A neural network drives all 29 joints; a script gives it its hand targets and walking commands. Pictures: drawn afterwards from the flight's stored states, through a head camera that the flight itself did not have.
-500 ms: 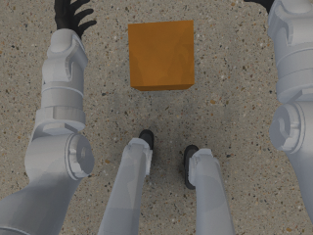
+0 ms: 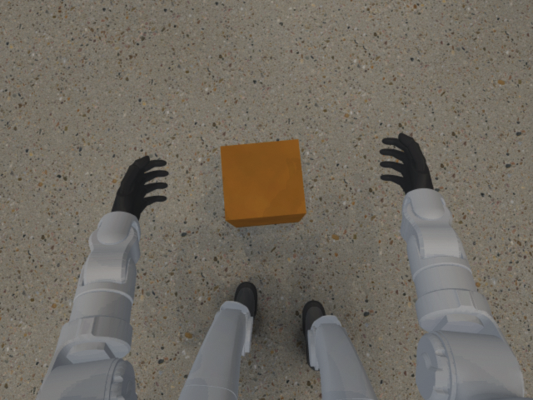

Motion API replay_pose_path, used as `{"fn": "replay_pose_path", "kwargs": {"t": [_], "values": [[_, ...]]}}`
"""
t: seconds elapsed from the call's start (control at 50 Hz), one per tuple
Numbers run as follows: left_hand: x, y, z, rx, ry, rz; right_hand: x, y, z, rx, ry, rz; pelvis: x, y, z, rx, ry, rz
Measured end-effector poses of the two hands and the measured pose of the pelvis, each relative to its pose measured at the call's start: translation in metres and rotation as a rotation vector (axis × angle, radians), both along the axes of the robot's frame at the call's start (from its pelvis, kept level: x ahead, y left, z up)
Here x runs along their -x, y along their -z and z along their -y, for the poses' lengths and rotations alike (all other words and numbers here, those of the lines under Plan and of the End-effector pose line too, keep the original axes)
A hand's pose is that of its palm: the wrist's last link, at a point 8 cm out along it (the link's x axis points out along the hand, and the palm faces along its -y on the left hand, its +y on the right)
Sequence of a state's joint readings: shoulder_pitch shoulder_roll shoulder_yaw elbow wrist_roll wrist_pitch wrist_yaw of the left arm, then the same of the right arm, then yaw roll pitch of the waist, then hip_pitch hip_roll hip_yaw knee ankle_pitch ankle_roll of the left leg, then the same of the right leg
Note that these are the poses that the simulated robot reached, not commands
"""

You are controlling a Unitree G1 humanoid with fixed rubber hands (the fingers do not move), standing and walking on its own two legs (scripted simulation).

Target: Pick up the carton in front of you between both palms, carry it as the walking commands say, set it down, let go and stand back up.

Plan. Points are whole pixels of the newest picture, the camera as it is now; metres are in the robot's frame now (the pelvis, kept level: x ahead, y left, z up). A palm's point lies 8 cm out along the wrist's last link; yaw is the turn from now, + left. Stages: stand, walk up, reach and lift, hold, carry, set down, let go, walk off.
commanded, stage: let go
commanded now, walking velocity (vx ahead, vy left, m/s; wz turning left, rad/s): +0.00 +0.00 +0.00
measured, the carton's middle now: (263, 188) +0.49 +0.07 -0.59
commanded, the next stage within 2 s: stand in 1.04 s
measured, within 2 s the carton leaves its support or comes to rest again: neither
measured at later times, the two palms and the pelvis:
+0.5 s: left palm (87, 330) +0.20 +0.23 -0.01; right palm (491, 301) +0.26 -0.22 -0.02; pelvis +0.05 -0.01 +0.06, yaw +3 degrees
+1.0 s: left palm (82, 324) +0.21 +0.23 +0.00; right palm (513, 343) +0.22 -0.24 -0.01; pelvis +0.06 -0.01 +0.06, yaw +3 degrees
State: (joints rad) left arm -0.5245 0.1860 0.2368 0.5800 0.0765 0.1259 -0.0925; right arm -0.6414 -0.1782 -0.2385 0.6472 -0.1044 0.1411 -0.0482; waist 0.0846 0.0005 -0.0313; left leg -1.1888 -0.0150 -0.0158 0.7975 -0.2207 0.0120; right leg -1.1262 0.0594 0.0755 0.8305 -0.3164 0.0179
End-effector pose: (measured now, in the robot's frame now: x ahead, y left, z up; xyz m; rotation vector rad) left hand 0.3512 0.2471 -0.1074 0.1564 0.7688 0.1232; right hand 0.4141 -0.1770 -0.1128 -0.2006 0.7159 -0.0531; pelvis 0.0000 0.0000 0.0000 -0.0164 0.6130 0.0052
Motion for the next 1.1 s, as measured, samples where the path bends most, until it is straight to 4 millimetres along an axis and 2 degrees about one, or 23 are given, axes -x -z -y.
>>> {"fn": "replay_pose_path", "kwargs": {"t": [0.16, 0.36, 0.46, 0.56, 0.72, 0.86, 1.04, 1.1], "values": [[0.055, -0.039, -0.005, 0.012, -0.004, -0.011, 0.044, -0.036, 0.008, -0.005, -0.02, -0.013, -0.019, -0.024, -0.003, -0.005, -0.015, 0.142], [0.124, -0.079, 0.008, 0.016, -0.022, -0.024, 0.111, -0.07, 0.031, -0.011, -0.03, -0.038, -0.04, -0.048, 0.001, -0.019, -0.03, 0.348], [0.147, -0.094, 0.014, 0.014, -0.022, -0.034, 0.14, -0.086, 0.043, -0.012, -0.029, -0.044, -0.049, -0.057, 0.007, -0.029, -0.034, 0.455], [0.153, -0.101, 0.019, 0.016, -0.008, -0.031, 0.164, -0.099, 0.055, -0.011, -0.022, -0.053, -0.054, -0.062, 0.014, -0.039, -0.037, 0.55], [0.141, -0.102, 0.029, 0.016, 0.022, -0.02, 0.189, -0.11, 0.072, -0.006, -0.003, -0.073, -0.057, -0.063, 0.021, -0.044, -0.031, 0.648], [0.14, -0.102, 0.03, 0.005, 0.021, -0.034, 0.19, -0.111, 0.07, -0.014, -0.003, -0.073, -0.057, -0.062, 0.02, -0.043, -0.03, 0.684], [0.146, -0.106, 0.011, -0.044, -0.025, -0.052, 0.19, -0.105, 0.057, -0.007, 0.004, -0.062, -0.055, -0.059, 0.011, -0.043, -0.039, 0.692], [0.149, -0.1, -0.001, -0.085, -0.026, -0.046, 0.195, -0.1, 0.064, 0.065, -0.007, -0.093, -0.055, -0.058, 0.008, -0.037, -0.036, 0.661]]}}
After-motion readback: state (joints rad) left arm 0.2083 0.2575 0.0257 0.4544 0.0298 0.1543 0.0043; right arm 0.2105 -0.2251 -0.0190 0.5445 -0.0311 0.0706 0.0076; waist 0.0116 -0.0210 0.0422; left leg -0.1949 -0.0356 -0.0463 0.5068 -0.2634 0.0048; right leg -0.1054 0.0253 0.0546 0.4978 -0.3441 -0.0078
